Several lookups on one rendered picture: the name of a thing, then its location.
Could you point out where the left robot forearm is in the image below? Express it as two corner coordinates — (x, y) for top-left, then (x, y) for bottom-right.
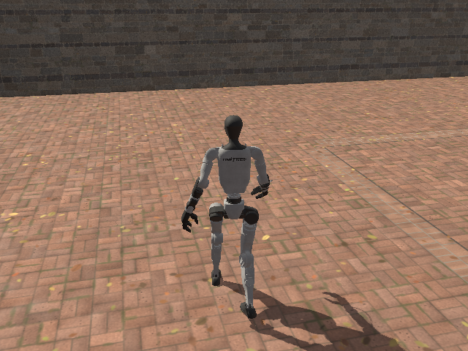
(185, 177), (203, 214)

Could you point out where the robot shin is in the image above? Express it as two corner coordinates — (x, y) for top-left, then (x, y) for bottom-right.
(241, 254), (254, 309)
(211, 233), (222, 277)

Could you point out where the robot right upper arm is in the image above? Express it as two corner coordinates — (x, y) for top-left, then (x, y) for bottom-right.
(249, 146), (269, 185)

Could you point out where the right robot hand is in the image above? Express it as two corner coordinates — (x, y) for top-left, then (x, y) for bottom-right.
(251, 186), (268, 199)

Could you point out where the robot left upper arm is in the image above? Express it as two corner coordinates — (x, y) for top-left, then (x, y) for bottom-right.
(197, 147), (219, 189)

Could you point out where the left robot shin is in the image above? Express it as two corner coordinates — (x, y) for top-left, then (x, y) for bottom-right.
(211, 233), (222, 277)

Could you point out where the left robot hand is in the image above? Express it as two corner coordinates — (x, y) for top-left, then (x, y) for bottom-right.
(181, 210), (198, 232)

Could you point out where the right robot shin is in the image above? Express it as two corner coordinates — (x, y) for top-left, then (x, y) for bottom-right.
(241, 254), (254, 309)

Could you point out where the right robot forearm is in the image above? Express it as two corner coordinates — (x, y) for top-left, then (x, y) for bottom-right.
(260, 174), (270, 192)

